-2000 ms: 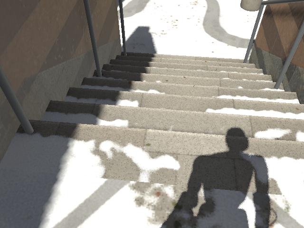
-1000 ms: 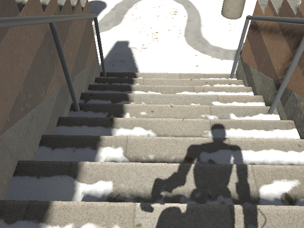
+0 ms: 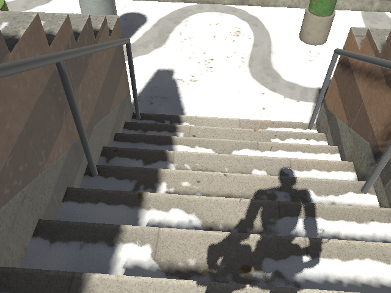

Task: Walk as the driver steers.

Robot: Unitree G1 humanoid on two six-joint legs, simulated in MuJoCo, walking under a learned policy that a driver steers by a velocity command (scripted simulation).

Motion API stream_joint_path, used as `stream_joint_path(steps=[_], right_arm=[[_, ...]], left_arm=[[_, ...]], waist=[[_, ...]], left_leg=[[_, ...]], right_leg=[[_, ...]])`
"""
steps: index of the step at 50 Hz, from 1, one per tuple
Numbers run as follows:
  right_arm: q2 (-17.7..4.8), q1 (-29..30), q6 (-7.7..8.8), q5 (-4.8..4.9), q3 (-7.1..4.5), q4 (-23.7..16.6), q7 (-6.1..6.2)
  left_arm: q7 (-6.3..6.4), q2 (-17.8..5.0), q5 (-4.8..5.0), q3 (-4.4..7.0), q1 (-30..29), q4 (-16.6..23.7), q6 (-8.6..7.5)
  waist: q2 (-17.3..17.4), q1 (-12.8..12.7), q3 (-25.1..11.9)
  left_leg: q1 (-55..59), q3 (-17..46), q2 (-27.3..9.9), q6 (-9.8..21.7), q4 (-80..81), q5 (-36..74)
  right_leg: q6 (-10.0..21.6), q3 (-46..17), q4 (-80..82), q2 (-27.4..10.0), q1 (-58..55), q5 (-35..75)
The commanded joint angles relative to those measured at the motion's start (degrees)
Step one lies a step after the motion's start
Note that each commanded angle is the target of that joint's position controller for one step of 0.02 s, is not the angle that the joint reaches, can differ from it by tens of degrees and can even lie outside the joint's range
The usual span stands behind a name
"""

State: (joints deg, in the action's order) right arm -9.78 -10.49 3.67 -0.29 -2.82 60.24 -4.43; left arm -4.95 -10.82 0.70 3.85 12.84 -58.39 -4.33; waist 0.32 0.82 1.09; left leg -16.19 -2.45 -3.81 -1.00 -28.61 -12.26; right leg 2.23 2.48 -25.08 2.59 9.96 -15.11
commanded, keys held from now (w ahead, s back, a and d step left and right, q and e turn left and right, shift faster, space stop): no key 0.02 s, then w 0.96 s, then w+e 0.02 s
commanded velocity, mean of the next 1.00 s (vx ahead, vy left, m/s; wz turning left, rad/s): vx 0.38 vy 0.00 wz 0.00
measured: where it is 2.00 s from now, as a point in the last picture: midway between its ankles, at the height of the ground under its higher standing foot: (212, 259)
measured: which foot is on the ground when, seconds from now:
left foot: down 0.00-0.68, up 0.70-1.00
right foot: down 0.00-0.30, up 0.32-0.64, down 0.66-1.00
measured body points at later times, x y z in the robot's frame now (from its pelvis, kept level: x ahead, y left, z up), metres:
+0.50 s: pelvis +0.11 +0.04 +0.01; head +0.12 +0.04 +0.46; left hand +0.20 +0.26 -0.14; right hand +0.03 -0.17 -0.14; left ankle +0.04 +0.13 -0.74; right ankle +0.17 -0.10 -0.69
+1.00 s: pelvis +0.31 +0.02 -0.10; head +0.32 +0.03 +0.35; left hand +0.19 +0.17 -0.24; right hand +0.48 -0.18 -0.21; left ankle +0.47 +0.14 -0.81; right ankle +0.20 -0.09 -0.74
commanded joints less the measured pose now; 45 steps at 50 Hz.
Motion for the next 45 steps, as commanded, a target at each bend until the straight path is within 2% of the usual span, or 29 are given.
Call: stream_joint_path(steps=[1,3,5,7,9,11,14,15,16,17,18,22,23,25,26,27,31,33,34,35,36,37,38,39,40,41,42,43,45], right_arm=[[-6.0,-0.8,0.32,0.01,-1.15,-1.4,0.09],[-6.5,-1.5,0.07,-0.45,-1.56,-0.8,0.65],[-8.2,-0.6,-0.04,-2.00,-2.59,-1.6,2.04],[-4.5,2.7,0.45,-2.71,-2.08,-2.6,3.43],[-3.1,3.9,1.50,-2.87,-1.83,-3.8,4.44],[-2.8,2.3,2.46,-2.47,-1.79,-3.6,4.60],[-4.9,-7.5,3.95,-2.57,-2.81,-0.7,4.13],[-7.4,-15.7,4.29,-3.06,-3.29,1.5,4.33],[-9.2,-28.3,4.59,-4.72,-3.49,4.3,4.39],[-8.8,-28.3,5.19,-5.45,-3.07,4.7,4.52],[-7.8,-23.5,5.11,-4.75,-2.82,3.6,4.47],[0.9,-16.7,3.43,-3.74,0.46,1.4,5.05],[0.6,-17.9,3.45,-3.39,0.77,1.7,4.86],[-1.5,-19.7,3.02,-4.49,0.65,1.9,3.41],[-1.8,-20.9,2.76,-7.04,0.91,2.1,3.16],[-1.7,-21.0,2.93,-7.72,1.02,2.5,3.09],[-3.3,-21.4,3.68,-6.05,1.10,3.5,3.70],[-7.9,-15.2,4.17,-5.08,-0.50,1.6,1.94],[-8.2,-14.4,4.48,-5.22,-1.16,0.6,0.67],[2.7,-22.3,5.15,-5.01,0.69,0.0,-0.64],[3.4,-10.5,5.94,-2.23,0.33,-7.4,-0.45],[-0.1,-6.3,5.07,-2.79,-0.42,-9.5,0.55],[-1.5,-7.2,3.53,-4.13,-0.59,-9.1,2.34],[0.6,-9.7,2.27,-5.19,0.53,-8.5,3.61],[4.2,-11.0,1.12,-6.33,1.90,-7.9,4.12],[4.7,-12.9,0.71,-6.33,2.23,-8.1,4.17],[3.7,-17.0,1.32,-6.80,2.49,-6.4,2.92],[2.6,-14.7,2.57,-7.91,2.62,-6.9,1.86],[0.6,-7.2,2.77,-6.38,2.77,-9.2,1.52]], left_arm=[[0.21,-4.2,-0.01,0.73,3.0,0.9,-0.46],[0.62,-4.6,-0.49,0.98,4.7,0.1,-0.32],[1.73,-7.2,-2.34,2.24,6.6,-0.2,-0.51],[3.00,-6.1,-3.26,2.27,9.9,-0.9,-1.57],[4.35,-5.0,-2.51,1.75,9.7,-0.9,-1.86],[4.87,-5.2,-2.34,1.45,6.5,0.1,-1.08],[4.79,-5.4,-4.27,1.45,4.6,0.7,-0.49],[4.08,-2.8,-5.12,0.96,3.6,1.8,-0.91],[3.42,-0.1,-5.22,0.44,2.3,2.5,-1.53],[3.46,-0.6,-3.46,0.94,0.7,3.4,-2.51],[3.84,-1.8,-3.02,1.25,0.5,3.1,-2.72],[3.44,1.4,-4.85,0.68,-1.6,4.0,-1.12],[3.07,2.0,-4.71,0.47,-3.9,4.8,-0.82],[2.04,2.7,-5.04,0.19,-4.0,4.4,-0.09],[1.05,2.8,-5.74,0.27,2.4,2.5,-0.54],[0.64,1.9,-5.95,0.37,5.3,2.3,-0.80],[2.81,-1.6,-5.51,1.70,4.4,5.8,-1.06],[3.83,-4.5,-5.11,3.99,25.1,-0.6,-1.55],[4.46,-6.3,-5.76,4.67,34.7,-3.1,-1.90],[3.93,-7.4,-6.41,2.34,35.1,-2.8,-2.55],[3.38,-5.9,-7.74,1.58,31.0,-2.4,-3.67],[2.65,-3.2,-5.71,0.34,22.4,-1.8,-4.08],[2.70,0.7,-4.24,-0.87,16.1,-0.5,-3.34],[3.25,4.4,-5.22,-2.52,10.3,1.8,-3.00],[3.86,5.2,-5.82,-3.30,6.4,3.2,-2.41],[4.48,5.0,-5.69,-3.79,4.6,4.2,-2.90],[5.37,3.1,-6.16,-3.96,7.2,3.8,-3.80],[7.31,6.9,-6.54,-5.38,11.0,3.3,-4.80],[8.61,3.8,-5.62,-5.64,19.1,1.2,-5.49]], waist=[[1.3,-0.1,-1.3],[0.7,-0.2,0.6],[-1.2,-1.3,4.2],[-4.5,-3.1,5.1],[-5.9,-2.7,6.3],[-4.5,-0.8,5.8],[-1.0,3.0,2.8],[7.3,5.4,-0.7],[12.3,10.3,-2.0],[7.3,9.1,4.4],[3.5,6.7,5.7],[1.7,1.1,6.5],[3.2,1.1,6.6],[5.5,0.9,5.9],[5.4,-1.2,6.1],[3.8,-1.9,5.8],[2.7,-3.9,4.4],[-1.3,-13.6,0.9],[-10.3,-18.6,-2.9],[-19.2,-11.6,-11.3],[-8.7,-11.5,1.3],[-4.3,-6.9,7.5],[3.0,-3.8,4.5],[3.4,-1.2,4.2],[1.8,0.8,5.6],[-0.5,2.6,4.5],[-2.8,3.3,3.2],[0.5,0.4,2.2],[-0.3,-4.2,1.3]], left_leg=[[3.6,0.8,-0.7,2.8,3.2,8.6],[3.3,1.3,-0.6,3.6,4.9,-2.5],[-0.8,1.6,0.3,5.6,4.4,-15.6],[-6.5,0.3,1.5,6.2,-0.7,-11.5],[-9.3,-0.4,1.2,7.2,-1.9,-7.5],[0.8,-1.9,2.1,8.1,2.7,-5.8],[16.9,0.9,1.0,10.3,3.4,0.2],[26.7,14.3,-6.2,16.0,7.6,7.0],[36.8,30.8,-16.5,22.2,14.8,14.8],[36.1,30.2,-19.9,21.4,17.4,14.5],[32.4,24.2,-18.6,19.4,17.2,15.3],[17.4,8.4,-9.8,14.0,22.0,19.1],[14.7,6.1,-8.0,13.4,22.8,17.8],[5.1,3.4,-6.1,13.8,21.4,14.2],[-1.2,2.7,-6.3,13.6,17.3,18.1],[-1.2,3.6,-7.5,14.3,14.7,17.4],[-0.9,3.8,-8.6,13.6,2.9,28.0],[-16.4,-0.1,-2.5,12.2,-20.6,31.5],[-22.6,-1.5,4.7,10.8,-47.2,13.6],[-30.3,4.8,12.0,9.0,-66.9,-25.3],[-42.2,14.8,11.4,10.6,-67.3,-19.7],[-46.7,15.2,5.0,10.5,-64.6,-11.9],[-44.4,13.0,1.7,9.4,-62.1,-6.2],[-39.8,13.1,-0.5,7.9,-55.3,-0.5],[-33.6,11.4,-2.5,6.7,-46.5,5.3],[-24.9,6.9,-2.3,5.5,-37.7,10.4],[-16.0,2.6,-0.5,4.3,-40.2,18.6],[-17.6,4.6,-2.6,3.5,-26.9,40.7],[-14.5,1.0,-1.7,2.2,-11.5,52.5]], right_leg=[[1.3,-2.6,3.9,-2.3,2.2,9.3],[2.5,-3.8,6.6,-3.0,3.4,-2.5],[7.0,-8.9,9.9,-6.5,3.8,-16.3],[12.0,-17.9,14.1,-13.5,-2.5,-17.7],[14.7,-22.3,16.0,-19.4,-7.0,-14.2],[13.7,-18.2,15.8,-17.5,-2.6,-9.5],[10.1,-8.6,4.3,-9.7,5.6,-0.7],[5.9,-3.0,-10.8,-2.6,14.6,-1.1],[3.8,-4.8,-28.1,1.2,28.3,-15.7],[5.1,-11.2,-35.9,-0.6,37.9,-16.5],[5.2,-10.5,-40.9,-3.0,37.8,-13.1],[4.2,-4.6,-28.9,-7.9,26.5,1.3],[3.7,-2.7,-23.0,-7.5,23.5,4.5],[2.8,1.0,-22.1,-5.4,15.2,7.3],[3.0,-0.1,-31.1,-5.5,10.2,14.7],[2.8,-1.8,-32.3,-6.3,12.6,15.5],[2.1,0.5,-29.4,-5.1,8.3,4.4],[2.3,5.4,-23.7,0.5,-16.6,3.2],[7.9,-0.6,-14.4,-3.2,-22.7,6.1],[22.3,-30.7,-3.4,-18.7,-25.6,24.4],[24.7,-42.0,1.0,-24.3,-14.3,15.7],[23.1,-42.0,0.2,-27.1,-3.0,3.1],[21.9,-36.2,-0.9,-25.2,3.4,-1.5],[20.8,-30.6,-1.1,-23.7,13.1,-0.8],[17.7,-22.9,-1.6,-18.7,21.9,-0.5],[15.0,-15.3,-2.2,-13.7,29.7,-3.4],[13.3,-10.3,-6.5,-10.0,35.9,-3.6],[9.9,-5.6,-12.6,-5.8,33.2,-5.3],[7.5,-3.6,-19.2,-4.2,33.0,-12.4]])
Keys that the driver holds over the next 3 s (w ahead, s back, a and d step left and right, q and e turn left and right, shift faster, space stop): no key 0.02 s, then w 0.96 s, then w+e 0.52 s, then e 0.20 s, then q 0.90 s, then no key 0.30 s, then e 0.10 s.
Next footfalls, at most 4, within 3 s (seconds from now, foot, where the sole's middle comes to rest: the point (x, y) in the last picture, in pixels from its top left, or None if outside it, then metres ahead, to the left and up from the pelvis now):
0.66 right None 0.24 -0.09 -0.78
1.08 left None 0.48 0.13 -0.96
1.68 right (238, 263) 0.77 -0.19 -1.14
1.98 left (194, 242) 0.88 0.01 -1.14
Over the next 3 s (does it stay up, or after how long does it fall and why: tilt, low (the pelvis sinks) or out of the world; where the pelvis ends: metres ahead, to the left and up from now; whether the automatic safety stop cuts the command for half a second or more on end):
stays up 0.77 -0.05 -0.37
